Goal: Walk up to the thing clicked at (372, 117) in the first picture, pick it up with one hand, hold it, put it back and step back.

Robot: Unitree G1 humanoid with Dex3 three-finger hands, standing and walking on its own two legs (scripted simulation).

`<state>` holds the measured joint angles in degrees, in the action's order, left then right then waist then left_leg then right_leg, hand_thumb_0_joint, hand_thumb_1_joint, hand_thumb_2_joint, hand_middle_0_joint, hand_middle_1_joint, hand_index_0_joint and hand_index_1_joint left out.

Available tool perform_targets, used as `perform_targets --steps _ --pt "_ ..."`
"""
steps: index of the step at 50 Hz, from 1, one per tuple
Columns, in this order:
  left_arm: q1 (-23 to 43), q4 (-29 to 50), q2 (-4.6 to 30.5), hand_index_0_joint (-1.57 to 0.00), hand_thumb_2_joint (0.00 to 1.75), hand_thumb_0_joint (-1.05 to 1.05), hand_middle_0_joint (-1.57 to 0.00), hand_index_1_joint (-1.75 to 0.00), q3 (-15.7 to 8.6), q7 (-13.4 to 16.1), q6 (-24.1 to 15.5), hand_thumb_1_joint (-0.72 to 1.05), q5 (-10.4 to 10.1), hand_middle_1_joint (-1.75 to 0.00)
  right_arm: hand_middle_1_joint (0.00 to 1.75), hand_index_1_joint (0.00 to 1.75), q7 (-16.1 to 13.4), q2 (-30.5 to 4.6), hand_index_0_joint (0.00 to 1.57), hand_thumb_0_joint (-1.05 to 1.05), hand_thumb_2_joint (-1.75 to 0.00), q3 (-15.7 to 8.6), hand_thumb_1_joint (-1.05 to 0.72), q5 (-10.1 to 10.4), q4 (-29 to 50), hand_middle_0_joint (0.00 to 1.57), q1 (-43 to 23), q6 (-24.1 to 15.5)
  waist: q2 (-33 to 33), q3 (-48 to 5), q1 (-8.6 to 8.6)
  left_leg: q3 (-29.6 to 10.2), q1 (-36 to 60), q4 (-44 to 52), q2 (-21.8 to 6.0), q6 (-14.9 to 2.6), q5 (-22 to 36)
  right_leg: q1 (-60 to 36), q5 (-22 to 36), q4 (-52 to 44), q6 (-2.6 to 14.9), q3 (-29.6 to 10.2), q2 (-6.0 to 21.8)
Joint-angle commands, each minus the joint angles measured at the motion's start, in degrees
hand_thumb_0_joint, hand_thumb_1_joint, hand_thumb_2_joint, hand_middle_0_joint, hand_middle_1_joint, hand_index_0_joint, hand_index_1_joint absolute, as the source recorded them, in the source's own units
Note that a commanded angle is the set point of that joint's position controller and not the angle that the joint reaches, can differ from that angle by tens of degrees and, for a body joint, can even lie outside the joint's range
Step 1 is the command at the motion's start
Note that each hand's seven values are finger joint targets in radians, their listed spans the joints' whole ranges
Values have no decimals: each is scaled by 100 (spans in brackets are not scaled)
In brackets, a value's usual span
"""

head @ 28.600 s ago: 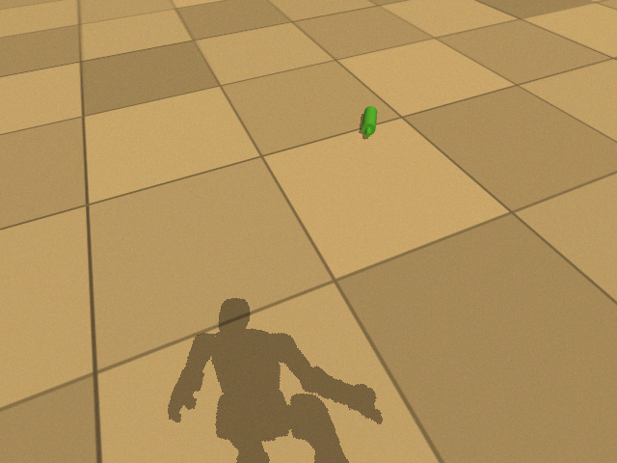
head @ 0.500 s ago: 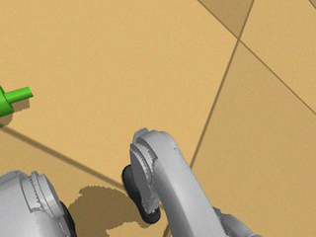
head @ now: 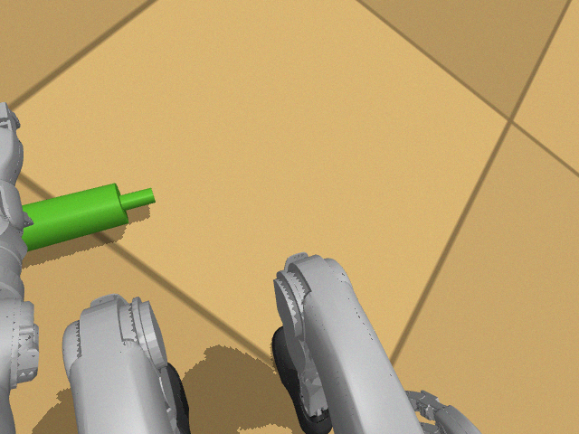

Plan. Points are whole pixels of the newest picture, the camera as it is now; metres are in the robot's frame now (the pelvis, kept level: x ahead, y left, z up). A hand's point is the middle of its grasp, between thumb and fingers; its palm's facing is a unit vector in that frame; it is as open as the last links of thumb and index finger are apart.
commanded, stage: withdraw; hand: left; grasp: from above
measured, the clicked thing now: (81, 213) +0.48 +0.27 -0.29
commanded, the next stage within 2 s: home in 0.42 s
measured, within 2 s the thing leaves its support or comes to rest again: neither
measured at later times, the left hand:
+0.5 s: hand (25, 203) +0.45 +0.29 -0.14, palm faces -0.48 -0.08 -0.87, open 14.1 cm
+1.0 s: hand out of the picture +0.39 +0.29 -0.03, palm faces -0.28 -0.52 -0.81, open 9.9 cm
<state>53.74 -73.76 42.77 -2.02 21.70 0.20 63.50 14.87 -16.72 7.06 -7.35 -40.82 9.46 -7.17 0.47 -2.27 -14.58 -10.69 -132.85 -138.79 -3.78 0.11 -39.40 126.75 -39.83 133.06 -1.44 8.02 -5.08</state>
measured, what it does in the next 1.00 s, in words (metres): rises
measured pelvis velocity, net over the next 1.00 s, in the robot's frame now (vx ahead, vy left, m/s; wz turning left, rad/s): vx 0.00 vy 0.00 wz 0.10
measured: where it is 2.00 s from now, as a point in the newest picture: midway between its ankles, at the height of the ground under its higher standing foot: (245, 422)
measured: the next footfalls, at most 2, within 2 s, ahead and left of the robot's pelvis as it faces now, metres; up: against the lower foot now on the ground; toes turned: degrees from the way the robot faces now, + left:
none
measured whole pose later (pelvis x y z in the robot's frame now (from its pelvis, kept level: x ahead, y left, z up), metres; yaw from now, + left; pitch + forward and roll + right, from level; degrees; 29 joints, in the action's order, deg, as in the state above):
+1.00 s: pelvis +0.00 +0.00 +0.09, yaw +6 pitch +35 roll -6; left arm 35.3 -47.7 29.9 -2.0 5.5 2.7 38.7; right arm 5.7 -15.0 0.4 -1.1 -37.8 10.3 0.1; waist 3.1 -9.9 -6.7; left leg -5.7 -118.4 -120.6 -2.8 -0.1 -37.7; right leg 113.4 -39.9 117.8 -0.7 4.2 -3.1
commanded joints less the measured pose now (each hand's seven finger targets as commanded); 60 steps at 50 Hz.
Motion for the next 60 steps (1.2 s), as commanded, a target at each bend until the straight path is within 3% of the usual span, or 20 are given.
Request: perform_targets --steps 1,3,5,7,10,16,19,21,24,27,29,31,32,34,36,38,45,50,56,60 --pt "2209 1223 840 -5 102 0 -6 -102 282 -589 104 -54 -155 -101 30 30 -248 -1489 20 0 -90 -706 -90 203 115 20 1308 271 1548 -3880 -205 452 2996 1817 103 -169 905 -2164 1230 -1868 377 123 -176" --pt "2313 977 396 -5 101 0 -6 -100 553 -915 30 -51 -196 -100 30 30 -379 -1444 20 0 -90 -730 -89 262 149 20 1288 396 1272 -3405 -321 436 2828 1982 144 -168 670 -1902 1004 -1979 414 118 -136" --pt "2191 681 747 -6 101 0 -6 -101 391 -1105 -33 -51 -155 -100 30 30 -536 -1429 20 0 -90 -710 -89 269 110 20 1451 533 907 -3213 -258 528 2596 1972 172 -206 623 -2152 864 -2137 408 13 -136" --pt "2314 642 407 -6 100 0 -6 -100 636 -1265 -158 -49 -124 -100 30 30 -649 -1315 20 0 -90 -631 -89 252 283 20 1348 608 736 -3107 -274 603 2551 2072 226 -216 598 -2175 825 -2246 418 33 -89" --pt "2392 430 672 -6 101 0 -7 -101 595 -1310 -326 -51 -45 -100 30 30 -852 -1257 20 0 -90 -533 -89 244 399 20 1229 679 689 -2984 -160 692 2495 2096 249 -210 556 -2255 667 -2301 411 -77 -74" --pt "2486 -60 957 -7 100 0 -8 -100 426 -935 -597 -50 252 -99 30 30 -990 -1204 20 0 -90 -318 -89 162 385 20 1184 718 1077 -3281 -55 734 2538 2033 250 -187 750 -2264 877 -2009 398 -105 -54" --pt "2681 -209 1074 -8 99 0 -8 -99 337 -635 -747 -50 394 -99 30 30 -994 -1248 20 0 -90 -258 -89 100 351 20 1185 685 1173 -3322 -191 706 2507 1857 246 -179 736 -2111 872 -1869 388 -73 -69" --pt "2661 -438 1344 -7 99 0 -6 -100 171 -407 -847 -51 482 -100 30 30 -992 -1273 20 0 -90 -218 -89 44 323 20 1149 654 1209 -3312 -160 690 2374 1714 243 -174 641 -2054 691 -1786 388 -112 -81" --pt "2962 -61 1777 -7 99 0 -6 -99 -134 -75 -1002 -51 623 -100 30 30 -997 -1326 20 0 -90 -200 -89 -28 273 20 1189 581 1585 -3771 -92 685 2645 1617 238 -138 729 -2082 789 -1602 373 -32 -55" --pt "2889 156 1776 -15 90 0 -14 -90 -255 178 -993 -44 672 -92 30 30 -979 -1379 20 0 -89 -288 -89 -88 231 20 1299 455 2040 -3975 -177 665 3048 1587 208 -88 866 -1904 998 -1432 385 71 -19" --pt "2722 591 1792 -20 93 0 -23 -76 -375 285 -919 -32 510 -76 30 30 -969 -1381 20 0 -89 -381 -89 -94 239 20 1302 429 2247 -4485 -48 661 3318 1661 199 -68 895 -1972 1038 -1425 399 98 -9" --pt "2637 1050 1800 -21 96 0 -23 -76 -463 306 -764 -27 315 -74 30 30 -960 -1451 20 0 -89 -540 -89 -52 257 20 1366 411 2451 -4985 81 705 3737 1741 178 -70 1083 -2045 1308 -1466 391 161 31" --pt "2474 1035 1620 -21 96 0 -23 -76 -388 250 -653 -23 239 -73 30 30 -930 -1421 20 0 -89 -580 -89 -27 221 20 1472 400 2436 -5046 46 714 3815 1773 176 -77 1188 -2162 1423 -1508 386 152 29" --pt "2261 1233 1518 -21 96 0 -23 -72 -456 149 -473 -14 -90 -70 30 30 -909 -1430 20 0 -90 -685 -89 51 154 20 1500 411 2359 -5085 190 715 3905 1882 188 -97 1296 -2071 1544 -1571 382 194 47" --pt "1924 1245 1190 -21 98 0 -23 -72 -360 -76 -308 -6 -390 -70 30 30 -877 -1336 20 0 -90 -746 -89 103 105 20 1569 419 2194 -5043 210 731 3945 1955 195 -123 1395 -2292 1612 -1720 378 155 40" --pt "1580 1678 1085 -21 99 0 -23 -69 -411 -319 -179 2 -747 -67 30 30 -865 -1274 20 0 -90 -841 -89 205 109 20 1610 471 1989 -5309 422 791 3957 2119 229 -158 1473 -2701 1666 -1943 365 60 25" --pt "-232 3093 140 -21 98 0 -22 -50 -305 -1326 162 52 -2231 -49 30 30 -945 -1048 20 0 -90 -1082 -89 594 458 20 1209 617 961 -4549 717 718 3848 2981 241 -266 1198 -3295 1523 -2804 323 -188 89" --pt "-1213 4189 -440 -20 90 0 -20 -30 -234 -1703 296 90 -3086 -30 30 30 -1074 -855 20 0 -90 -1116 -90 723 838 20 768 654 593 -4099 822 673 4300 3679 202 -273 870 -3758 1207 -3524 315 -317 129" --pt "-2025 5360 -802 -20 90 0 -20 -30 -322 -1727 455 90 -3871 -30 30 30 -1296 -798 20 0 -90 -1142 -90 834 1056 20 374 499 795 -3993 961 586 5457 4539 181 -192 831 -4174 1136 -4144 337 -404 208" --pt "-2746 5949 -1095 -20 90 0 -20 -30 -339 -1691 698 90 -4504 -30 30 30 -1494 -773 20 0 -90 -1119 -90 879 1188 20 107 333 869 -3754 1006 474 6046 5226 188 -156 385 -4548 802 -4644 318 -462 252"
